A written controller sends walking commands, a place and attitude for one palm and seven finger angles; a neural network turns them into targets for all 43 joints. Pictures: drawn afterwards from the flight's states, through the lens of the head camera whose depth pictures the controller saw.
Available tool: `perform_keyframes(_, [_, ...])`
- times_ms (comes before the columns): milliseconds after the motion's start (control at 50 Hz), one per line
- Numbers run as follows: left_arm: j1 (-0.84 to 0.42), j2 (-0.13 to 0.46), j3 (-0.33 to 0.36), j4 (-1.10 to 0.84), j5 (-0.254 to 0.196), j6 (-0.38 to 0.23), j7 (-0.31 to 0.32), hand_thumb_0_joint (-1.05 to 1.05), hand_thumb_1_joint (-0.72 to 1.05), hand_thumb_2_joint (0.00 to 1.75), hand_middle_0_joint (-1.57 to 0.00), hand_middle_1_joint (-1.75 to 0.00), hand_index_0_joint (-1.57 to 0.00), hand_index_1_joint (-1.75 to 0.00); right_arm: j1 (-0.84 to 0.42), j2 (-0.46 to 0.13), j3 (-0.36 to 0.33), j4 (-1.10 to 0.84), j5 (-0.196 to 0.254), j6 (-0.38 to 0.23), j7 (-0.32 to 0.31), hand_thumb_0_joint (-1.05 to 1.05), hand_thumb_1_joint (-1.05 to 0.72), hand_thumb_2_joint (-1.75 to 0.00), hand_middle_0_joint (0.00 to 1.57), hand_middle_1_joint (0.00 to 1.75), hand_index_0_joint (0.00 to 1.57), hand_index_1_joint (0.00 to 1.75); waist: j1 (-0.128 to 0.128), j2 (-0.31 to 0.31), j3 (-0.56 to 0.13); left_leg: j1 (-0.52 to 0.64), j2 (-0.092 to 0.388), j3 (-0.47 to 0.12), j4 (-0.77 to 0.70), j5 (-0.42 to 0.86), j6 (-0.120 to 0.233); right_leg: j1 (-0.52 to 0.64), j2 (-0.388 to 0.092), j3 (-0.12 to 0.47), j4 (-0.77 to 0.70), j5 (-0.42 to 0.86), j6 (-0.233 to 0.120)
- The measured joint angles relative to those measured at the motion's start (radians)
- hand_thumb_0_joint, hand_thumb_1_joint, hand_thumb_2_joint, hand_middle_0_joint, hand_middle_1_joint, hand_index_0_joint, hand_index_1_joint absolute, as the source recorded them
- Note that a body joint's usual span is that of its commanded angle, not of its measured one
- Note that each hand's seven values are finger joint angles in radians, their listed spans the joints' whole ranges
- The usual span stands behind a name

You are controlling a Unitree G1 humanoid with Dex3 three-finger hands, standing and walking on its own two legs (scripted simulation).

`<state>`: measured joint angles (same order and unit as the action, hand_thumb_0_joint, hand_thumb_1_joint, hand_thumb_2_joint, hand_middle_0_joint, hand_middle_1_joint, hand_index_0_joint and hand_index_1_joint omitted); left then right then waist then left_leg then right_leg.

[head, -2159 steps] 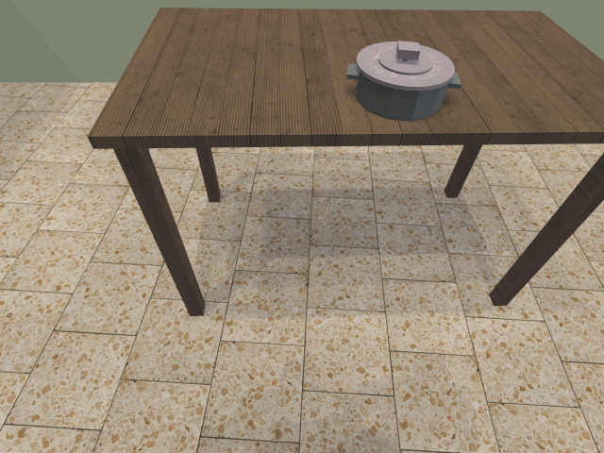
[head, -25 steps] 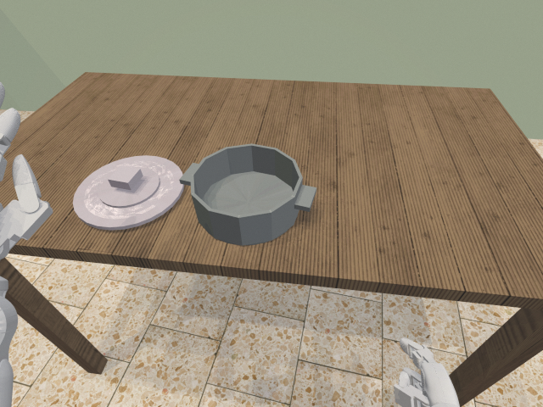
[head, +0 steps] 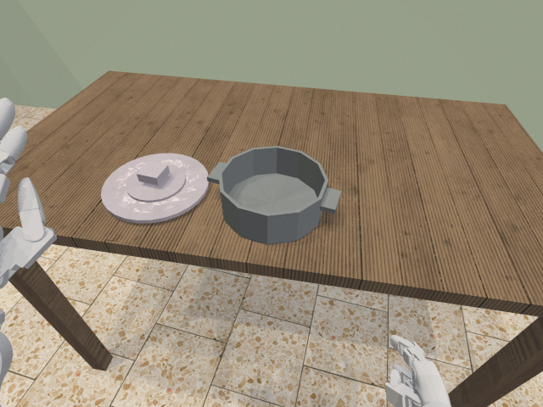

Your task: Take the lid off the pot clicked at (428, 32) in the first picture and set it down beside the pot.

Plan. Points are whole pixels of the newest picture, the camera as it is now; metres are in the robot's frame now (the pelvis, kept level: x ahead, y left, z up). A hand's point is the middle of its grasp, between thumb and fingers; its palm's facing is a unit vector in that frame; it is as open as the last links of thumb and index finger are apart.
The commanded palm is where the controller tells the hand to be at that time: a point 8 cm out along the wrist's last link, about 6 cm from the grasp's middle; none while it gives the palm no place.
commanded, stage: step back with the hand held close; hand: left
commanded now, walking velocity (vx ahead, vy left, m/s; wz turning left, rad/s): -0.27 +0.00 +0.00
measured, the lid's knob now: (153, 173) +0.49 +0.30 +0.08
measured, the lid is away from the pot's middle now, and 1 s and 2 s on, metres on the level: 0.24 0.24 0.24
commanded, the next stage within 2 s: stop stepping back and stand still in 1.08 s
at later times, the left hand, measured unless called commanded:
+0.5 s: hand (27, 247) +0.17 +0.25 +0.25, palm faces +0.38 -0.76 -0.52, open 7.4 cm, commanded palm +0.11 +0.31 +0.25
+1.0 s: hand out of the picture +0.07 +0.27 +0.26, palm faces +0.48 -0.82 -0.30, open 7.4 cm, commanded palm +0.00 +0.32 +0.25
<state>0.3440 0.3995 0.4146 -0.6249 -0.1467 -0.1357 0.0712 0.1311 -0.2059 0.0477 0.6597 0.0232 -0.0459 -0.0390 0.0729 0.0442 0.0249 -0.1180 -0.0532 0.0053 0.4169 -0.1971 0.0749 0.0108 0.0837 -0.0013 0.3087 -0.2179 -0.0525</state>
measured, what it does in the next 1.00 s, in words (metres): walks backwards: right foot, then left foot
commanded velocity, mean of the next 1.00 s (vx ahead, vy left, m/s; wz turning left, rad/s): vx -0.30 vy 0.00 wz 0.05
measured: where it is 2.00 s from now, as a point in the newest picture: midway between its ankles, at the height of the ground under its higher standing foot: outside the picture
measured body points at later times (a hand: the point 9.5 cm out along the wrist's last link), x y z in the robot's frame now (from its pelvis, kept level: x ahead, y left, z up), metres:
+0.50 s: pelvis -0.03 +0.04 -0.01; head +0.00 +0.06 +0.44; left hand +0.14 +0.29 +0.27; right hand +0.12 -0.21 -0.09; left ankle +0.03 +0.07 -0.74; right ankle -0.10 -0.10 -0.73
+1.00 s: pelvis -0.13 +0.04 -0.02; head -0.13 +0.07 +0.43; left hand +0.04 +0.31 +0.27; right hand +0.02 -0.22 -0.09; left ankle -0.07 +0.12 -0.74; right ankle -0.12 -0.10 -0.74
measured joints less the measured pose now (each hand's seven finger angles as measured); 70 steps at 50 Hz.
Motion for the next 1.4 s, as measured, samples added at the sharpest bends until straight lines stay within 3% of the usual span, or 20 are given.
perform_keyframes(100, [-0.049, 0.063, 0.091, -0.016, 0.032, -0.076, 0.02, 0.01, 0.88, 0.9, -0.21, -0.31, -0.22, -0.31, 0.005, -0.005, 0.002, -0.042, 0.004, 0.011, 0.014, 0.01, -0.9, -0.9, 0.2, 0.3, 0.21, 0.3, -0.008, -0.004, -0.004, -0.072, 0.012, 0.004, 0.042, -0.01, 0.007, -0.057, 0.011, 0.002, 0.007, 0.01, 0.005])
perform_keyframes(160, [-0.048, 0.063, 0.105, -0.021, 0.04, -0.101, 0.025, 0.01, 0.88, 0.9, -0.21, -0.3, -0.21, -0.31, 0.004, -0.013, -0.013, -0.059, 0.011, 0.03, 0.025, 0.01, -0.9, -0.9, 0.2, 0.3, 0.21, 0.3, -0.023, -0.009, -0.004, -0.103, 0.012, 0.017, 0.047, -0.008, 0.015, -0.095, 0.009, 0.014, 0.02, 0.014, 0.016])
perform_keyframes(320, [0.138, 0.085, 0.082, -0.107, 0.056, -0.067, 0.01, 0.01, 0.88, 0.9, -0.21, -0.3, -0.21, -0.31, 0.04, -0.026, -0.048, -0.13, 0.013, 0.073, 0.017, 0.01, -0.91, -0.9, 0.2, 0.3, 0.21, 0.3, -0.081, -0.054, 0.004, -0.169, -0.017, 0.057, 0.044, 0.012, 0.043, -0.218, -0.024, 0.043, 0.13, -0.019, 0.045])
perform_keyframes(460, [0.196, 0.131, 0.142, -0.208, 0.065, -0.073, 0.033, 0.01, 0.88, 0.9, -0.22, -0.31, -0.22, -0.31, 0.103, -0.02, -0.064, -0.134, -0.001, 0.04, 0.01, 0.01, -0.91, -0.9, 0.2, 0.3, 0.2, 0.3, -0.077, -0.064, -0.007, -0.237, -0.031, 0.056, 0.059, 0.031, 0.057, -0.272, -0.048, 0.044, 0.313, -0.143, 0.044])
perform_keyframes(560, [0.141, 0.129, 0.178, -0.187, 0.059, -0.104, 0.053, 0.01, 0.88, 0.9, -0.21, -0.31, -0.22, -0.31, 0.09, 0.008, -0.052, -0.105, -0.003, 0.024, 0.013, 0.01, -0.91, -0.9, 0.2, 0.3, 0.2, 0.3, -0.068, -0.061, -0.019, -0.29, -0.022, 0.062, 0.062, 0.059, 0.052, -0.205, -0.066, 0.037, 0.205, -0.127, 0.037])
perform_keyframes(600, [0.118, 0.119, 0.176, -0.165, 0.056, -0.11, 0.052, 0.01, 0.88, 0.9, -0.21, -0.31, -0.22, -0.31, 0.063, 0.019, -0.043, -0.101, -0.004, 0.021, 0.014, 0.01, -0.91, -0.9, 0.2, 0.3, 0.21, 0.3, -0.066, -0.061, -0.008, -0.309, -0.013, 0.073, 0.061, 0.075, 0.047, -0.203, -0.067, 0.033, 0.164, -0.141, 0.051])
perform_keyframes(700, [0.135, 0.112, 0.141, -0.166, 0.052, -0.089, 0.04, 0.01, 0.88, 0.9, -0.21, -0.31, -0.22, -0.31, 0.03, 0.037, -0.032, -0.119, 0.001, 0.026, 0.021, 0.01, -0.9, -0.9, 0.2, 0.3, 0.21, 0.3, -0.092, -0.043, 0.014, -0.326, 0.016, 0.06, 0.044, 0.127, 0.035, -0.235, -0.039, 0.019, 0.172, -0.088, 0.06])
perform_keyframes(780, [0.205, 0.133, 0.138, -0.208, 0.054, -0.09, 0.036, 0.01, 0.88, 0.9, -0.21, -0.31, -0.22, -0.31, 0.058, 0.03, -0.037, -0.14, 0.005, 0.031, 0.014, 0.01, -0.9, -0.9, 0.2, 0.3, 0.21, 0.3, -0.103, -0.028, -0.012, -0.363, 0.031, 0.03, 0.091, 0.078, 0.005, -0.243, -0.02, -0.012, 0.165, -0.068, 0.046])
perform_keyframes(840, [0.209, 0.136, 0.134, -0.224, 0.062, -0.112, 0.052, 0.01, 0.88, 0.9, -0.22, -0.31, -0.22, -0.31, 0.086, 0.011, -0.053, -0.118, 0.005, 0.033, 0.005, 0.01, -0.9, -0.9, 0.2, 0.31, 0.21, 0.3, -0.084, -0.025, -0.033, -0.398, 0.035, -0.001, 0.228, -0.06, -0.043, -0.241, -0.015, -0.025, 0.172, -0.061, 0.043])
perform_keyframes(900, [0.15, 0.107, 0.116, -0.201, 0.071, -0.126, 0.067, 0.01, 0.88, 0.9, -0.22, -0.31, -0.22, -0.31, 0.112, -0.008, -0.067, -0.076, 0.008, 0.043, -0.006, 0.01, -0.9, -0.9, 0.2, 0.3, 0.21, 0.3, -0.069, -0.033, -0.066, -0.345, 0.052, -0.03, 0.327, -0.101, -0.057, -0.243, -0.021, -0.02, 0.196, -0.067, 0.051])
perform_keyframes(940, [0.074, 0.077, 0.1, -0.164, 0.075, -0.129, 0.075, 0.01, 0.88, 0.9, -0.22, -0.31, -0.22, -0.31, 0.124, -0.025, -0.073, -0.064, 0.01, 0.038, -0.017, 0.01, -0.9, -0.9, 0.2, 0.3, 0.21, 0.3, -0.08, -0.022, -0.081, -0.285, 0.077, -0.056, 0.266, -0.102, -0.051, -0.262, -0.022, -0.037, 0.218, -0.074, 0.06])
perform_keyframes(1000, [-0.012, 0.047, 0.108, -0.101, 0.071, -0.132, 0.081, 0.0, 0.88, 0.9, -0.21, -0.31, -0.22, -0.31, 0.088, -0.021, -0.076, -0.049, 0.007, 0.03, -0.025, 0.01, -0.91, -0.9, 0.2, 0.3, 0.2, 0.3, -0.09, -0.049, -0.04, -0.297, 0.05, -0.038, 0.236, -0.061, -0.027, -0.292, -0.053, -0.025, 0.228, -0.044, 0.076])
perform_keyframes(1100, [0.066, 0.06, 0.133, -0.117, 0.051, -0.104, 0.067, 0.01, 0.88, 0.9, -0.21, -0.3, -0.21, -0.3, 0.058, 0.027, -0.063, -0.1, -0.019, -0.023, 0.0, 0.01, -0.91, -0.9, 0.2, 0.3, 0.2, 0.3, -0.106, -0.067, -0.004, -0.325, 0.061, 0.009, 0.126, 0.055, -0.011, -0.403, -0.023, 0.044, 0.476, -0.227, 0.056])
perform_keyframes(1180, [0.176, 0.092, 0.121, -0.215, 0.051, -0.092, 0.06, 0.01, 0.88, 0.9, -0.21, -0.3, -0.21, -0.31, 0.067, 0.059, -0.047, -0.11, -0.024, -0.047, 0.018, 0.01, -0.91, -0.9, 0.2, 0.3, 0.21, 0.3, -0.104, -0.064, -0.013, -0.353, 0.084, 0.014, 0.043, 0.137, -0.02, -0.356, -0.017, 0.029, 0.408, -0.24, 0.056])
perform_keyframes(1200, [0.162, 0.097, 0.079, -0.173, 0.073, -0.115, 0.04, 0.01, 0.88, 0.9, -0.21, -0.3, -0.21, -0.31, 0.072, 0.047, -0.048, -0.092, -0.025, -0.07, 0.019, 0.01, -0.9, -0.9, 0.2, 0.3, 0.21, 0.3, -0.104, -0.039, -0.027, -0.39, 0.088, -0.004, 0.06, 0.149, -0.023, -0.34, -0.019, 0.013, 0.378, -0.204, 0.054])
perform_keyframes(1220, [0.137, 0.102, 0.051, -0.16, 0.075, -0.072, 0.018, 0.01, 0.88, 0.9, -0.21, -0.3, -0.21, -0.31, 0.067, 0.041, -0.053, -0.077, -0.017, -0.065, 0.027, 0.01, -0.9, -0.9, 0.2, 0.3, 0.21, 0.3, -0.094, -0.036, -0.024, -0.402, 0.084, -0.007, 0.077, 0.149, -0.03, -0.304, -0.032, 0.016, 0.327, -0.187, 0.056])
perform_keyframes(1260, [0.145, 0.152, 0.095, -0.195, 0.062, -0.047, 0.015, 0.01, 0.88, 0.9, -0.21, -0.31, -0.22, -0.31, 0.053, 0.049, -0.039, -0.077, -0.015, -0.038, 0.016, 0.01, -0.9, -0.9, 0.2, 0.31, 0.21, 0.3, -0.087, -0.073, -0.02, -0.443, 0.072, 0.012, 0.136, 0.103, -0.041, -0.255, -0.063, 0.033, 0.207, -0.147, 0.038])
perform_keyframes(1340, [0.195, 0.169, 0.143, -0.277, 0.058, -0.08, 0.038, 0.01, 0.88, 0.9, -0.22, -0.31, -0.22, -0.31, 0.095, 0.038, -0.045, -0.065, 0.004, -0.005, 0.003, 0.01, -0.9, -0.9, 0.2, 0.31, 0.21, 0.3, -0.105, -0.057, -0.019, -0.422, 0.066, -0.016, 0.353, -0.08, -0.071, -0.228, -0.05, 0.008, 0.235, -0.127, 0.081])
perform_keyframes(1380, [0.183, 0.159, 0.154, -0.29, 0.06, -0.101, 0.052, 0.01, 0.88, 0.89, -0.22, -0.31, -0.22, -0.31, 0.147, 0.021, -0.05, -0.066, 0.013, 0.005, -0.007, 0.01, -0.9, -0.9, 0.2, 0.31, 0.21, 0.3, -0.105, -0.05, -0.064, -0.331, 0.071, -0.019, 0.319, -0.124, -0.066, -0.219, -0.051, 0.001, 0.241, -0.139, 0.091])
perform_keyframes(1400, [0.146, 0.145, 0.152, -0.271, 0.062, -0.114, 0.057, 0.01, 0.88, 0.89, -0.22, -0.31, -0.22, -0.31, 0.161, 0.015, -0.055, -0.06, 0.017, 0.004, -0.015, 0.01, -0.9, -0.9, 0.2, 0.31, 0.21, 0.3, -0.111, -0.048, -0.076, -0.318, 0.061, -0.025, 0.297, -0.12, -0.044, -0.219, -0.059, -0.009, 0.247, -0.144, 0.093])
